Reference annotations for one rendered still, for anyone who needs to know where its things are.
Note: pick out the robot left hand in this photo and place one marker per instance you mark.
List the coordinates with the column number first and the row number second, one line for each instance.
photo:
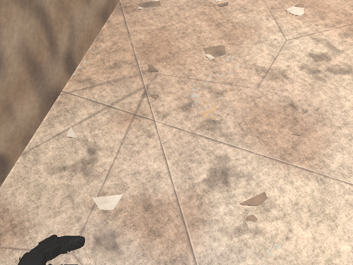
column 50, row 248

